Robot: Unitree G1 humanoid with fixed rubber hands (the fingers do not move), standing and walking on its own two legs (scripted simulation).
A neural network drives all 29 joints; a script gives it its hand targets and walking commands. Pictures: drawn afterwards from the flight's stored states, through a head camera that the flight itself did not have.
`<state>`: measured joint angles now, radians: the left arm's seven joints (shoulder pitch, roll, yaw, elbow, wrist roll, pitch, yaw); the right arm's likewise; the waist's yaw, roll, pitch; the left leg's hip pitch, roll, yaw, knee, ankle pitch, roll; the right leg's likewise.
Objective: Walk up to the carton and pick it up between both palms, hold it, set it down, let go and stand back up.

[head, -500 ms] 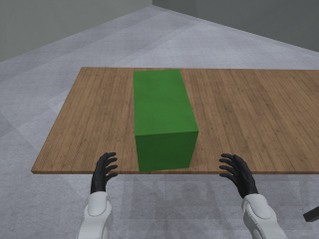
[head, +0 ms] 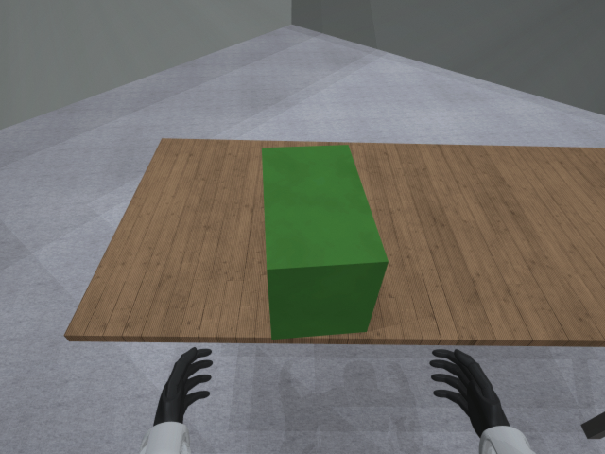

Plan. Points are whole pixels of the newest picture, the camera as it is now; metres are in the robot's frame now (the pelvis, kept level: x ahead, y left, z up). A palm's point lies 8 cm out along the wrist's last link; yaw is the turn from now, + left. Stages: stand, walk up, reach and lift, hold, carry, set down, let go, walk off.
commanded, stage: set down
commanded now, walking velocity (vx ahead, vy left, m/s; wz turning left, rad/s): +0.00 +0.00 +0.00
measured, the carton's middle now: (312, 236) +0.47 +0.02 +0.01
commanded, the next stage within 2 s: let go in 0.56 s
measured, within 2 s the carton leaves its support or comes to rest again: neither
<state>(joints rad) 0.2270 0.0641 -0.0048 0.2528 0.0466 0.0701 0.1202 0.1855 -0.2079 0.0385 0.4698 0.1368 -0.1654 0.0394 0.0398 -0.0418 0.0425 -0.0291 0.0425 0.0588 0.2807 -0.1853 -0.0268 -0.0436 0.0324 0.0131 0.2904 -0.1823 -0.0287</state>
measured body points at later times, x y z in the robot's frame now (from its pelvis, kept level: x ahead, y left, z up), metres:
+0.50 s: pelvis +0.00 +0.01 +0.00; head +0.00 +0.02 +0.45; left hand +0.17 +0.23 -0.08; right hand +0.18 -0.21 -0.07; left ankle -0.02 +0.13 -0.75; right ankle -0.01 -0.10 -0.75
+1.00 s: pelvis +0.01 +0.01 +0.00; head +0.02 +0.02 +0.45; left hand +0.17 +0.24 -0.09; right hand +0.17 -0.22 -0.09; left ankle -0.02 +0.13 -0.75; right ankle -0.01 -0.10 -0.75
